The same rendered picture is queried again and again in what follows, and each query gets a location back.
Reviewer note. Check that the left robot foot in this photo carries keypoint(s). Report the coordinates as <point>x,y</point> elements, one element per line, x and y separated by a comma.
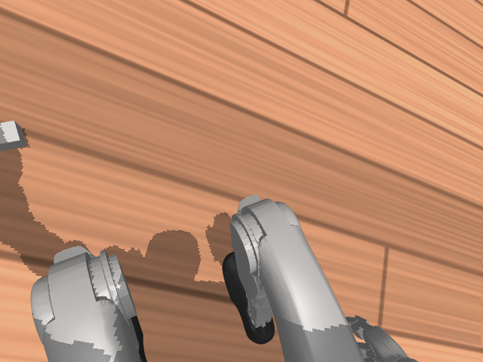
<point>139,334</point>

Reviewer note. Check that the right robot foot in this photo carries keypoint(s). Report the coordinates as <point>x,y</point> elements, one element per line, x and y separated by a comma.
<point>260,335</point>

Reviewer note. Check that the small box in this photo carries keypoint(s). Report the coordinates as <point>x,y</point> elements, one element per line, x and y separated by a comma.
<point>11,136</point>

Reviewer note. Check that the right robot hand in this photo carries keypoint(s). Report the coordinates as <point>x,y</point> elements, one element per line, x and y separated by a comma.
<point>379,346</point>

